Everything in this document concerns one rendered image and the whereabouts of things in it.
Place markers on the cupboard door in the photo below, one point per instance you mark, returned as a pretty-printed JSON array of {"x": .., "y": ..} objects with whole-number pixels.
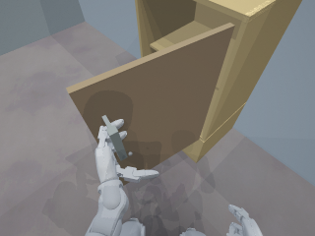
[{"x": 163, "y": 98}]

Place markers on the left robot forearm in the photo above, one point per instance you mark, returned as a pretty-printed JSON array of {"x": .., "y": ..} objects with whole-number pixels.
[{"x": 112, "y": 205}]

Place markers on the right robot hand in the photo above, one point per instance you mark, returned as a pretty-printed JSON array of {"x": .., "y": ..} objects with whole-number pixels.
[{"x": 248, "y": 227}]

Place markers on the left robot hand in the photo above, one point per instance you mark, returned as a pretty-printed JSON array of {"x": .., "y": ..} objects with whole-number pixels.
[{"x": 105, "y": 159}]

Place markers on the handle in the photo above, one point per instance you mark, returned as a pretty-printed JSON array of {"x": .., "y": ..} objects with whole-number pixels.
[{"x": 115, "y": 138}]

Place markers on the left robot shin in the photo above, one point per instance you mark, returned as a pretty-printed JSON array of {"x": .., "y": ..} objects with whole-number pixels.
[{"x": 134, "y": 219}]

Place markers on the left robot thigh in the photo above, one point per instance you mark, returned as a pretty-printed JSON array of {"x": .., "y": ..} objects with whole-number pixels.
[{"x": 133, "y": 228}]

